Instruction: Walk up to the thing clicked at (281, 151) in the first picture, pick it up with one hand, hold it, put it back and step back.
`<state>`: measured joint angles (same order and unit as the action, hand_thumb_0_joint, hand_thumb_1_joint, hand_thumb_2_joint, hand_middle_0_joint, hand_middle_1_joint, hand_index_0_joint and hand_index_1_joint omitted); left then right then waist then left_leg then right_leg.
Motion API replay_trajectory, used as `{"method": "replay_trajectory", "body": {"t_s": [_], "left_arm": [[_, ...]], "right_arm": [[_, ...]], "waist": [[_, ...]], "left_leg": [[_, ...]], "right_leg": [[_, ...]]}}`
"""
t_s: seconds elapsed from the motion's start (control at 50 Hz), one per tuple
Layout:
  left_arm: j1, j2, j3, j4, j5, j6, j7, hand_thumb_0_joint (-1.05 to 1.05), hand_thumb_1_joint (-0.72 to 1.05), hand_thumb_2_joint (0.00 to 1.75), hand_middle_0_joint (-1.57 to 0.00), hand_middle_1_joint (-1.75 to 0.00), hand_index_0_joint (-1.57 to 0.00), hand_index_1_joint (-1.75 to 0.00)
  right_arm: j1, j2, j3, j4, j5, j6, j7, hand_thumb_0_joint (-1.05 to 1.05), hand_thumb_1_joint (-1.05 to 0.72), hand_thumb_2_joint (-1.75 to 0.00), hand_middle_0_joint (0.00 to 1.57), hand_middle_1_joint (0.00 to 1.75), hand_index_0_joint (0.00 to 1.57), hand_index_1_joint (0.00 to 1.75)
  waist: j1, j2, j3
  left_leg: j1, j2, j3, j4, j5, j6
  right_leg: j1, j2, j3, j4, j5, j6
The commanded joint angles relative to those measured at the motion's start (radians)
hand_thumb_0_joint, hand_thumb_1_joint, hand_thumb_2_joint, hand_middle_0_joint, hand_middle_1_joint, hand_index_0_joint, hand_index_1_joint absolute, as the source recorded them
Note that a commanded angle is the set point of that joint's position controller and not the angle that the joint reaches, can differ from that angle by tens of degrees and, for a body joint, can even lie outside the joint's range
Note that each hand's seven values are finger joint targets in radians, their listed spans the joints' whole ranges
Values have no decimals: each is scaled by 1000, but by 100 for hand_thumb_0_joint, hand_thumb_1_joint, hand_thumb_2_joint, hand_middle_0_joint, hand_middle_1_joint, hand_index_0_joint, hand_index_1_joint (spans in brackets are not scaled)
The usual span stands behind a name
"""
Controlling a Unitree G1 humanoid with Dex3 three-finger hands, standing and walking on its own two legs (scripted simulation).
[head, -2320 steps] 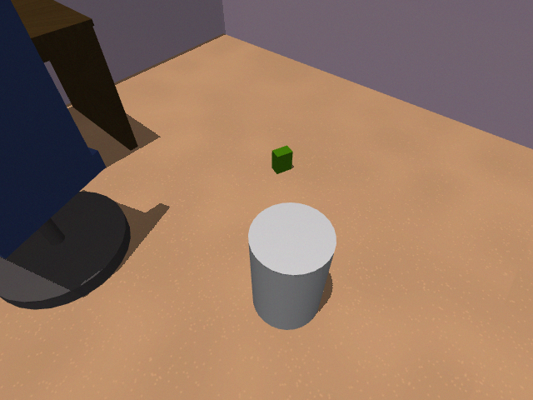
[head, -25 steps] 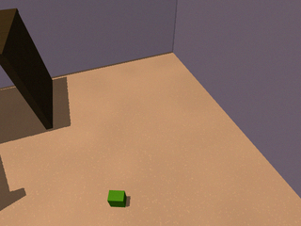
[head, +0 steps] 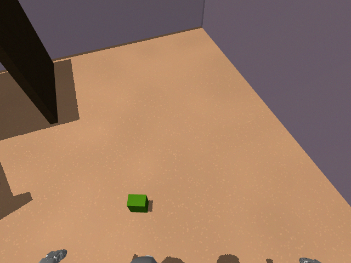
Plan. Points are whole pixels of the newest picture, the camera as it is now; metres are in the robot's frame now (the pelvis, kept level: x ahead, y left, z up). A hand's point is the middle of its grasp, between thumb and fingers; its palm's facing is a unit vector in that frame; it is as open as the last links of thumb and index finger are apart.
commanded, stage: step back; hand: left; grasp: from above
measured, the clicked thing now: (138, 203) +0.45 +0.22 -0.71
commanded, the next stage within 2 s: none
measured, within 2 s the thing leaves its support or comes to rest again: neither
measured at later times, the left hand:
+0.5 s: hand out of the picture +0.04 +0.28 -0.17, palm faces -0.10 -0.91 -0.39, open 7.4 cm
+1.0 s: hand out of the picture -0.08 +0.28 -0.15, palm faces -0.01 -0.93 -0.36, open 7.4 cm
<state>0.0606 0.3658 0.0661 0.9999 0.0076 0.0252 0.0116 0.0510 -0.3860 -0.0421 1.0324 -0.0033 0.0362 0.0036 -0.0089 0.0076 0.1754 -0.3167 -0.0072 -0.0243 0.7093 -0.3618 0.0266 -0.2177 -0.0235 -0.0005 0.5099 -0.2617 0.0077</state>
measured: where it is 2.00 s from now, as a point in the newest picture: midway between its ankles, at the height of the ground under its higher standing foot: outside the picture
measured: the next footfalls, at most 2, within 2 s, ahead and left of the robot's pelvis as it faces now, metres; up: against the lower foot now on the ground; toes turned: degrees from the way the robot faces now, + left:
right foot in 0.50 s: -0.07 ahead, -0.10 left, +0.00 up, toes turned -1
left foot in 0.86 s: -0.16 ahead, +0.14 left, +0.00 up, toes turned -3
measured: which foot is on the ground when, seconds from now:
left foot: down 0.00-0.54, up 0.56-0.84, down 0.86-1.00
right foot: down 0.00-0.08, up 0.10-0.48, down 0.50-0.90, up 0.92-1.00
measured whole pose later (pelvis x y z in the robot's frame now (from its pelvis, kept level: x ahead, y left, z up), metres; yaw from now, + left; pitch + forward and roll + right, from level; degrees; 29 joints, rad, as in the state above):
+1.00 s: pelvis -0.22 +0.02 -0.01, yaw +0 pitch -4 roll -1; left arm 0.10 0.38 0.08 0.81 0.01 0.08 0.01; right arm 0.18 -0.36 -0.04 0.89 -0.04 0.02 0.00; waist -0.03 -0.03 0.19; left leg -0.25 0.00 -0.06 0.62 -0.30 0.02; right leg -0.47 0.10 0.11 1.07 -0.52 -0.02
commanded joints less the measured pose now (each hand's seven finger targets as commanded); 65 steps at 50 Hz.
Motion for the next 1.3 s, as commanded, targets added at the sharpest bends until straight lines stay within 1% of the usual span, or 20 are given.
{"method": "replay_trajectory", "body": {"t_s": [0.0,0.04,0.06,0.1,0.34,0.46,0.5,0.52,0.54,0.62,0.76,0.84,0.88,0.9,1.0,1.12,1.2,1.24,1.26,1.28], "left_arm": [[-107,270,55,-146,16,-14,19,0,90,90,-20,-30,-20,-30],[-96,205,39,-174,-1,0,19,0,90,90,-20,-30,-20,-30],[-86,165,35,-183,-7,8,24,0,90,90,-20,-30,-20,-30],[25,164,31,-165,-2,27,33,0,90,90,-20,-30,-20,-30],[38,194,56,-212,6,8,18,0,90,90,-20,-30,-20,-30],[184,177,64,-164,19,-8,10,0,90,90,-20,-30,-20,-30],[191,262,89,-172,33,-19,10,0,90,90,-20,-30,-20,-30],[122,318,100,-200,16,-14,5,0,90,90,-20,-30,-20,-30],[62,367,102,-237,31,-17,9,0,90,90,-20,-30,-20,-30],[-40,232,78,-275,20,-18,18,0,90,90,-20,-30,-20,-30],[88,220,76,-294,25,-2,27,0,90,90,-20,-30,-20,-30],[59,227,61,-307,7,25,10,0,90,90,-20,-30,-20,-30],[49,176,55,-321,-2,25,11,0,90,90,-20,-30,-20,-30],[-20,212,76,-328,15,22,26,0,90,90,-20,-30,-20,-30],[135,217,82,-245,-1,21,8,0,90,90,-20,-30,-20,-30],[118,183,67,-260,8,1,6,0,90,90,-20,-30,-20,-30],[244,180,72,-174,21,-17,6,0,90,90,-20,-30,-20,-30],[228,318,108,-196,38,-21,0,0,90,90,-20,-30,-20,-30],[130,409,119,-238,41,-17,3,0,90,90,-20,-30,-20,-30],[60,388,115,-263,32,-20,10,0,90,90,-20,-30,-20,-30]], "right_arm": [[148,-168,-48,-63,2,-3,4,0,-90,-90,20,30,20,30],[139,-234,-67,-80,-10,-23,-6,0,-90,-90,20,30,20,30],[149,-284,-79,-86,-19,-29,-11,0,-90,-90,20,30,20,30],[148,-271,-77,-102,-26,-34,-22,0,-90,-90,20,30,20,30],[131,-226,-76,-203,-15,-35,-45,0,-90,-90,20,30,20,30],[39,-253,-74,-242,-7,-17,-32,0,-90,-90,20,30,20,30],[32,-193,-55,-249,9,-12,-27,0,-90,-90,20,30,20,30],[30,-151,-44,-255,9,-8,-33,0,-90,-90,20,30,20,30],[27,-181,-62,-240,-3,4,-43,0,-90,-90,20,30,20,30],[136,-190,-55,-175,14,-2,-33,0,-90,-90,20,30,20,30],[142,-169,-37,-220,1,-28,-41,0,-90,-90,20,30,20,30],[210,-186,-67,-182,-26,-38,-31,0,-90,-90,20,30,20,30],[151,-328,-93,-210,-47,-38,-23,0,-90,-90,20,30,20,30],[142,-385,-104,-226,-41,-37,-21,0,-90,-90,20,30,20,30],[19,-231,-67,-256,-31,-45,-33,0,-90,-90,20,30,20,30],[107,-247,-76,-260,-26,-30,-36,0,-90,-90,20,30,20,30],[53,-250,-73,-276,-10,-1,-26,0,-90,-90,20,30,20,30],[68,-167,-51,-300,1,3,-27,0,-90,-90,20,30,20,30],[30,-189,-66,-299,-7,10,-43,0,-90,-90,20,30,20,30],[40,-235,-87,-286,-3,9,-43,0,-90,-90,20,30,20,30]], "waist": [[-51,-197,-242],[-49,65,-231],[-50,219,-203],[-7,100,-222],[-41,105,-235],[29,122,-288],[31,-87,-275],[31,-249,-196],[52,-285,-143],[-28,-146,-114],[44,-202,-267],[2,-142,-244],[7,215,-206],[-64,269,-174],[54,112,-171],[-10,175,-229],[36,173,-273],[29,-192,-210],[69,-299,-157],[36,-268,-85]], "left_leg": [[108,3,-24,27,-23,28],[126,158,-179,-265,599,60],[251,263,-367,-338,840,90],[273,306,-319,-263,1011,133],[343,268,-197,-209,719,228],[163,231,-151,-112,526,153],[-89,81,-88,39,245,33],[-177,-89,3,214,-176,-19],[-102,-90,-92,442,-302,-33],[-132,-139,-144,528,-131,-36],[-132,-3,-63,15,-154,-42],[142,-1,-21,-336,237,-10],[201,325,-445,-384,409,147],[5,440,-548,-416,417,287],[96,229,-186,-309,478,183],[277,264,-194,-199,557,225],[108,170,-122,-78,398,118],[-261,-57,-55,139,-117,-3],[-161,-81,-113,397,-263,-30],[-86,-34,-170,490,-231,-26]], "right_leg": [[-27,-255,164,-10,478,-201],[-66,-38,35,248,249,-68],[-254,125,57,395,-198,-36],[-274,127,167,555,-371,-49],[-264,87,134,461,-242,23],[31,49,27,-27,0,-30],[156,-118,308,-80,259,-115],[60,-282,464,-164,310,-247],[-149,-393,590,-199,303,-355],[-89,-179,242,-121,382,-208],[276,-212,236,31,564,-223],[31,-128,181,131,336,-122],[-285,121,53,386,-294,-36],[-212,115,157,586,-423,-13],[-263,148,183,787,-214,-19],[-202,35,102,296,-261,18],[67,59,17,-145,79,-23],[118,-209,440,-153,47,-134],[-183,-399,598,-237,9,-307],[-346,-408,610,-271,-25,-311]]}}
